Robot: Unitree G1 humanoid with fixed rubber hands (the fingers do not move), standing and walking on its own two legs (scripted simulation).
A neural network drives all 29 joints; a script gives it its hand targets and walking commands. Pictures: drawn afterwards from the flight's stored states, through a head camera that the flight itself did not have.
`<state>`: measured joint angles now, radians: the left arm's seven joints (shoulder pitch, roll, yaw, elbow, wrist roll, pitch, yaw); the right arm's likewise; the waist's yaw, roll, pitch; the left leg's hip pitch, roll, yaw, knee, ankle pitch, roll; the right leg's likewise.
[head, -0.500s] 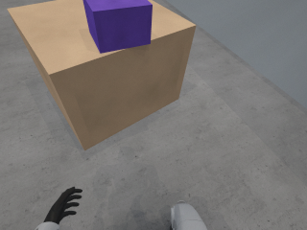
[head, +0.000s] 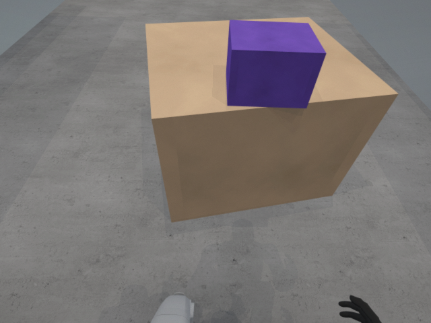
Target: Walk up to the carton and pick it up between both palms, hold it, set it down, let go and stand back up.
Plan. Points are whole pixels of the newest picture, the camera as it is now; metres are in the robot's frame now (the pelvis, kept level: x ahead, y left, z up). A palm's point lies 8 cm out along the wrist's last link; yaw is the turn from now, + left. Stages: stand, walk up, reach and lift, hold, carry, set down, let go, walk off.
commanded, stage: walk up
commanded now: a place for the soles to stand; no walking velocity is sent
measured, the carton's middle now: (268, 64) +0.91 -0.10 +0.03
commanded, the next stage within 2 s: none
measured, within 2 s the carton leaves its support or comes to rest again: neither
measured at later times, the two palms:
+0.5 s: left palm (122, 230) +0.32 +0.26 -0.09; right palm (365, 272) +0.26 -0.29 -0.09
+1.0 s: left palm (139, 253) +0.29 +0.21 -0.14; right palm (321, 162) +0.56 -0.25 -0.08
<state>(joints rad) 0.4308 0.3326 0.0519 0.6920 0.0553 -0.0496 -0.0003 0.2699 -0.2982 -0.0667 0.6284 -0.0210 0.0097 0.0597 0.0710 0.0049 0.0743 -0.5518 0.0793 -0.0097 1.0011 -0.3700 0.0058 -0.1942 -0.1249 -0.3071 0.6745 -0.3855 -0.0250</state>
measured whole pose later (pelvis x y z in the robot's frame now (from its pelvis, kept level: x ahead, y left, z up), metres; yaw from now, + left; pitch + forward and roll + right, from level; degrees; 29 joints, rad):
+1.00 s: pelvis +0.35 -0.06 -0.02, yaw +17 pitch -5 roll -1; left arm 0.41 0.34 0.03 0.68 0.04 0.01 -0.02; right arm 0.26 -0.25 -0.05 0.57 -0.02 -0.04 0.00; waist 0.08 -0.06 0.11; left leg -0.47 0.02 0.03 0.79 -0.23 0.03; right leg -0.25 -0.11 -0.24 0.85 -0.50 -0.02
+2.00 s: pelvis +0.47 -0.10 -0.01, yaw +15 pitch -3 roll -1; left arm 0.28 0.28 0.01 0.59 0.01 0.00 0.03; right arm 0.18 -0.30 0.00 0.65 0.00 0.06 0.01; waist -0.02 0.00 0.09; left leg -0.35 0.02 0.04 0.80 -0.40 0.02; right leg -0.36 -0.02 -0.01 0.75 -0.35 0.02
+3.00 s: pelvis +0.49 -0.09 +0.01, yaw +7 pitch -2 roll +1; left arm 0.27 0.27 0.02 0.60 0.01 0.01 0.00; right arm 0.22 -0.29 0.00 0.68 0.00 0.03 0.02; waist -0.01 0.01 0.03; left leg -0.22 0.03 0.18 0.63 -0.38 0.03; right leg -0.31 0.01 0.12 0.65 -0.32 0.03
